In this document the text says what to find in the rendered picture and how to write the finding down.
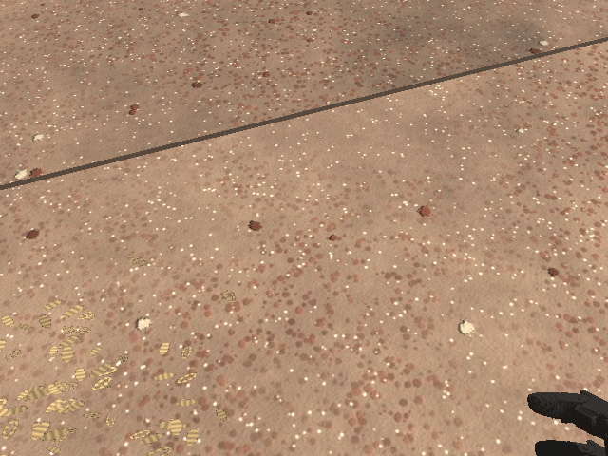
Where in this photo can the robot right hand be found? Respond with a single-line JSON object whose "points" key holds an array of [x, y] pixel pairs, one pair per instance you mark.
{"points": [[587, 411]]}

